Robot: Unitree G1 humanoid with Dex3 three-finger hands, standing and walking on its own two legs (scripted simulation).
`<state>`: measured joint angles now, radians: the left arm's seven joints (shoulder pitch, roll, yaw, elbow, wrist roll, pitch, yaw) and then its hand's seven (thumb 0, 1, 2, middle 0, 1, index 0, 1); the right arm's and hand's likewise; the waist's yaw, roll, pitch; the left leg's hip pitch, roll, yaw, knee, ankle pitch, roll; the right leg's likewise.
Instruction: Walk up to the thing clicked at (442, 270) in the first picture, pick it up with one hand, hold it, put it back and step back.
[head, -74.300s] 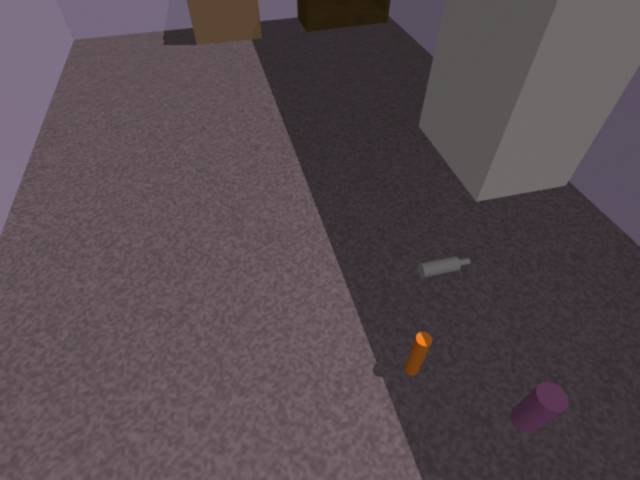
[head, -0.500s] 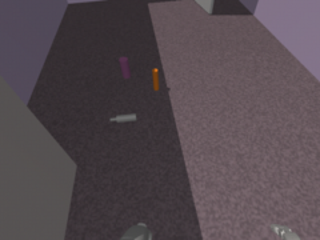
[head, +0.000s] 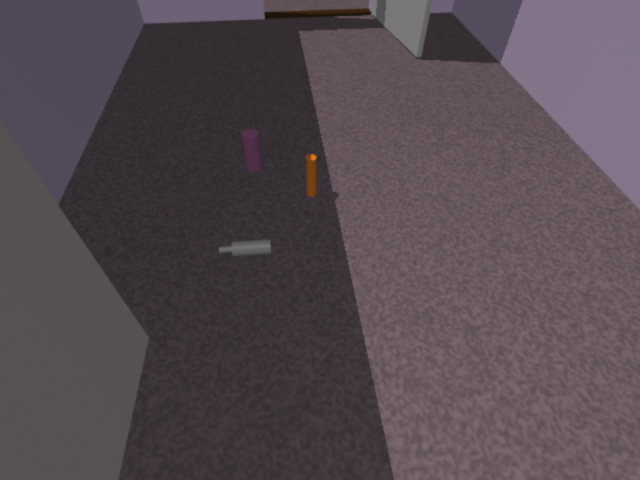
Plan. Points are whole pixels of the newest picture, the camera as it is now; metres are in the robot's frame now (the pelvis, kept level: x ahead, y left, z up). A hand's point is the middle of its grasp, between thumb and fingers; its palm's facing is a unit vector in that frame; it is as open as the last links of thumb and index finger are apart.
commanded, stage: step back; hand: left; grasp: from above
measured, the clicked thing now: (245, 248) +1.09 +0.30 -0.73
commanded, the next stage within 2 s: stand in 0.56 s
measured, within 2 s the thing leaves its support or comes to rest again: neither
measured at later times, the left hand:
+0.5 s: hand out of the picture +0.14 +0.28 -0.14, palm faces +0.02 -0.94 -0.35, open 7.4 cm
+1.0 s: hand out of the picture +0.12 +0.27 -0.14, palm faces -0.02 -0.94 -0.33, open 7.4 cm
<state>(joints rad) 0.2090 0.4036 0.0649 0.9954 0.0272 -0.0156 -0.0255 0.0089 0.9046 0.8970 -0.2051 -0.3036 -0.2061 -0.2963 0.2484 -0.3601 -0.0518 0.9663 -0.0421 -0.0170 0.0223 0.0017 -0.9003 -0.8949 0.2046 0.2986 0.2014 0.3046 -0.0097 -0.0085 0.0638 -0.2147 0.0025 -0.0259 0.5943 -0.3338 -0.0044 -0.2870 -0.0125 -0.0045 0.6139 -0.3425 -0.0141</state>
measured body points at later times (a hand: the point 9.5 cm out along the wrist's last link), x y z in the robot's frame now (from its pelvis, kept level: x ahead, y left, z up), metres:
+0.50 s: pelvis +0.05 +0.02 +0.01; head +0.07 +0.02 +0.46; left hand +0.14 +0.32 -0.12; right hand +0.16 -0.27 -0.12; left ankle +0.05 +0.13 -0.73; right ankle +0.04 -0.12 -0.73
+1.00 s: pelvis +0.05 +0.02 +0.02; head +0.06 +0.02 +0.47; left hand +0.12 +0.32 -0.11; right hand +0.14 -0.28 -0.11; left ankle +0.05 +0.13 -0.73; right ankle +0.04 -0.12 -0.73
